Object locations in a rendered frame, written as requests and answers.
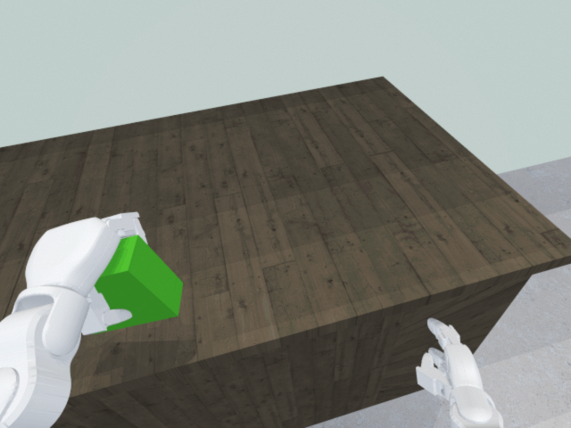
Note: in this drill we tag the left robot hand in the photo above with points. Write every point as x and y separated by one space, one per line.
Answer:
75 255

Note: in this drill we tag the robot right forearm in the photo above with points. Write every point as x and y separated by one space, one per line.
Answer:
471 407

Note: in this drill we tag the robot left forearm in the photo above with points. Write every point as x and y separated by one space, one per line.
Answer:
38 341

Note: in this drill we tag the table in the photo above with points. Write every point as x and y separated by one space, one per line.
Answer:
314 233

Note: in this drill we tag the sponge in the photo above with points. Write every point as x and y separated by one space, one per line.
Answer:
136 279

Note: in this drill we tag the right robot hand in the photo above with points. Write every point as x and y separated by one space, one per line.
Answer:
457 364

